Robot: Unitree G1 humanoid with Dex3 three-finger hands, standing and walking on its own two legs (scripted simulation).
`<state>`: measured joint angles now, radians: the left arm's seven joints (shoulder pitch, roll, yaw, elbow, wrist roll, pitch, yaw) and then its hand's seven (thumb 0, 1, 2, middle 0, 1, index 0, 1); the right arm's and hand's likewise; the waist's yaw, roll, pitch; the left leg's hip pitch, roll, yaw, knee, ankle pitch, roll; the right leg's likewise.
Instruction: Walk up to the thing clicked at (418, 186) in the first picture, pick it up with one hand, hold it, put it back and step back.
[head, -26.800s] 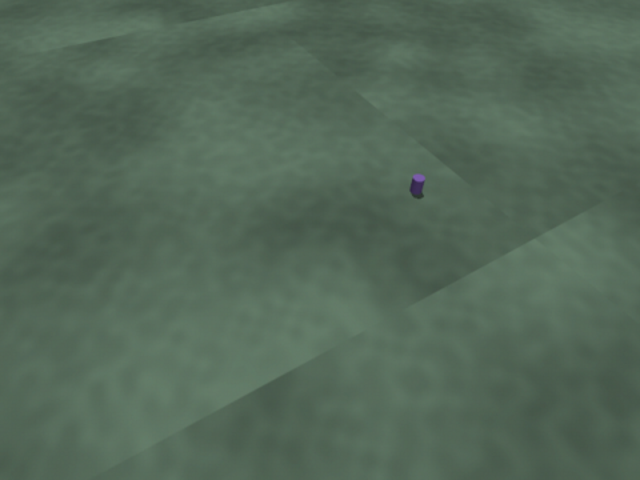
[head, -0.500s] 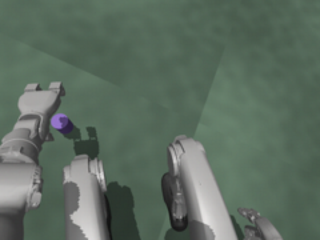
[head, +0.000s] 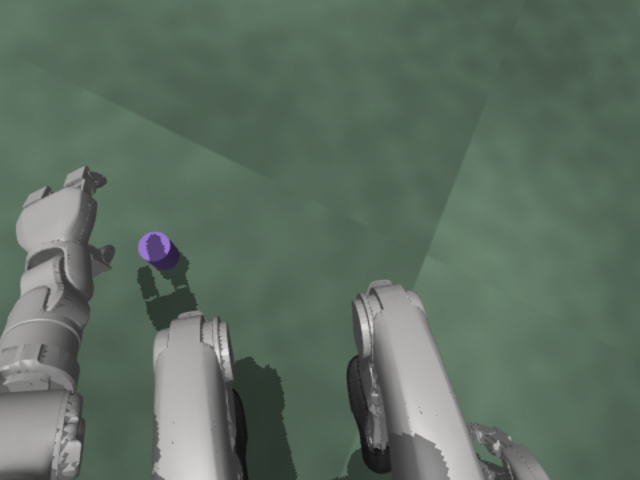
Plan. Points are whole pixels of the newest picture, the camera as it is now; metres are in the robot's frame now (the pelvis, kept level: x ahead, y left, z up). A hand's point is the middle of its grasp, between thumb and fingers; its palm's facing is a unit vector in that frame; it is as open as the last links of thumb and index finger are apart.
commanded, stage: home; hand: left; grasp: from above
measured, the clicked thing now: (159, 251) +0.46 +0.23 -0.35
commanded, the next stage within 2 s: none
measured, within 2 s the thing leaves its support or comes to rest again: neither
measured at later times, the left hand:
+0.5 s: hand (36, 375) +0.27 +0.20 +0.09, palm faces -0.04 -0.91 -0.41, open 7.4 cm
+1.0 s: hand out of the picture +0.22 +0.19 +0.28, palm faces +0.15 -0.96 -0.22, open 7.4 cm
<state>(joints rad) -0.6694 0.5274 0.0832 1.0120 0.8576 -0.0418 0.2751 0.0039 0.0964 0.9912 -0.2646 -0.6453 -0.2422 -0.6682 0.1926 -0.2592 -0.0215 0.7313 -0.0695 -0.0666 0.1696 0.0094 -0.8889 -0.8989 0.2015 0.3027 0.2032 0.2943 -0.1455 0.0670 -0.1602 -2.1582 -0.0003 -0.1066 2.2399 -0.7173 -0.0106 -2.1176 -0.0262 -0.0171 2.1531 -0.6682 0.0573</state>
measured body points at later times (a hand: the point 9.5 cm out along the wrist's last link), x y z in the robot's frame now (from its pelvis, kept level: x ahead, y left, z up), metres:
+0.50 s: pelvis +0.01 -0.01 +0.18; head +0.13 +0.02 +0.61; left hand +0.27 +0.25 +0.11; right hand +0.24 -0.23 +0.09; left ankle +0.07 +0.12 -0.35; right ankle +0.10 -0.14 -0.35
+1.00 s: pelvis +0.07 +0.00 +0.32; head +0.08 +0.00 +0.77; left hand +0.21 +0.24 +0.30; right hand +0.23 -0.24 +0.26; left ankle +0.07 +0.12 -0.35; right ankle +0.10 -0.14 -0.35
